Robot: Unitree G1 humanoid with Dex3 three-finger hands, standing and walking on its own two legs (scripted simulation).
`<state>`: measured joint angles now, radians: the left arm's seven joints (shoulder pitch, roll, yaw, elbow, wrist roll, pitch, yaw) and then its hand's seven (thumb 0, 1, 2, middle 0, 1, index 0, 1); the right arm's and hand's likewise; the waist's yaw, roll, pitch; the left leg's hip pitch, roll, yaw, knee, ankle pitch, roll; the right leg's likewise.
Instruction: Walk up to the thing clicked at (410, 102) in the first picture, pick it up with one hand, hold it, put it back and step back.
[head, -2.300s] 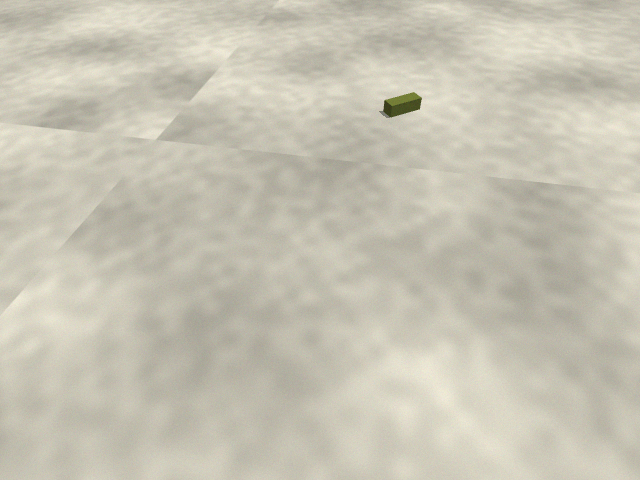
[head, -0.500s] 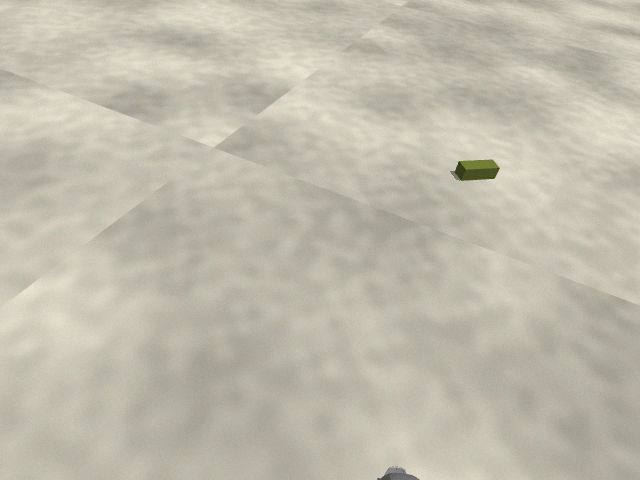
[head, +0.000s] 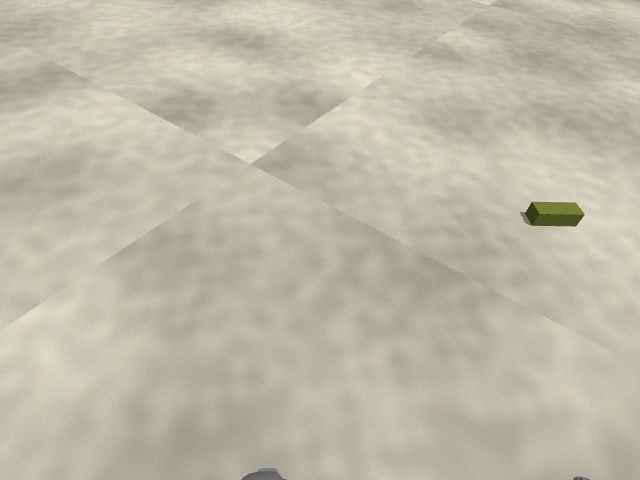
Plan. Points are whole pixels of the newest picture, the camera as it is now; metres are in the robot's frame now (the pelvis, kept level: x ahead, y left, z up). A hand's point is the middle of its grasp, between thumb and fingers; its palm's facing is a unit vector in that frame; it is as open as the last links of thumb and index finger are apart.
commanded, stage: walk up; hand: left
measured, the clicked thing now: (554, 214) +1.48 -0.99 -0.72
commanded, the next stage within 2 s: none
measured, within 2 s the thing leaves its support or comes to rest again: neither
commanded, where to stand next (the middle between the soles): +1.12 -1.29 m, yaw +8 degrees
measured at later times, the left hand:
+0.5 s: hand (288, 337) +0.38 +0.10 -0.12, palm faces -0.05 -0.93 -0.36, open 7.4 cm
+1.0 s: hand (392, 326) +0.44 -0.08 -0.17, palm faces +0.01 -0.96 -0.27, open 7.4 cm
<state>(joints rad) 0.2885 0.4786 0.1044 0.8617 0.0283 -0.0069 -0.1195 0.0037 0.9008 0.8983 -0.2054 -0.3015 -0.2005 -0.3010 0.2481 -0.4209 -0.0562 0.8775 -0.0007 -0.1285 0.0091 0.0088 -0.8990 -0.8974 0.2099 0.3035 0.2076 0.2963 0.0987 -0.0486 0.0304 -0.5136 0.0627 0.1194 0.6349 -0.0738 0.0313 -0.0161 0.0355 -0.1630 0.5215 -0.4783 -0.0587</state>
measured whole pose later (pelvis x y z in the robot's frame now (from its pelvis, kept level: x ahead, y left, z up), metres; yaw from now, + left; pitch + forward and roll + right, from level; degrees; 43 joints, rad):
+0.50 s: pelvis +0.23 -0.19 -0.01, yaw +0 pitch -1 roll +0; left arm 0.13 0.46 0.13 0.84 0.04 0.02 -0.16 0.00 0.91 0.90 -0.20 -0.30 -0.20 -0.30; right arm 0.37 -0.52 -0.08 0.99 -0.01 -0.10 -0.04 0.01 -0.89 -0.90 0.21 0.30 0.21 0.30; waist -0.03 -0.01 0.04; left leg -0.22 0.27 0.00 0.78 -0.44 0.01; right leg -0.48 -0.09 -0.05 0.75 -0.24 0.01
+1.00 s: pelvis +0.43 -0.34 -0.01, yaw +1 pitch -2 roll +2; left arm 0.35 0.39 0.07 0.81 0.05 0.04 -0.08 0.01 0.90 0.90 -0.20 -0.30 -0.20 -0.30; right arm 0.26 -0.41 -0.04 0.87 0.01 -0.10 -0.07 0.01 -0.90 -0.90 0.21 0.30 0.21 0.30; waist 0.05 -0.10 0.08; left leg -0.40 0.02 0.14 0.69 -0.26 0.06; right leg -0.35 0.09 -0.05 1.14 -0.51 0.01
